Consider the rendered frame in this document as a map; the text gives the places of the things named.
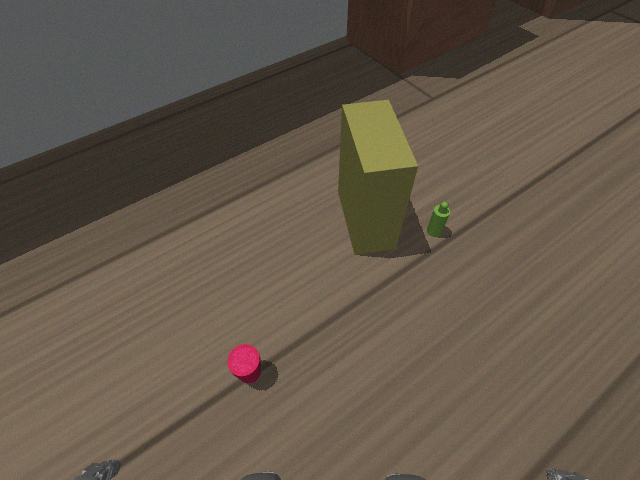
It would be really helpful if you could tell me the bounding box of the left robot hand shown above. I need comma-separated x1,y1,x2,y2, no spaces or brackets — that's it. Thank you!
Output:
73,460,121,480

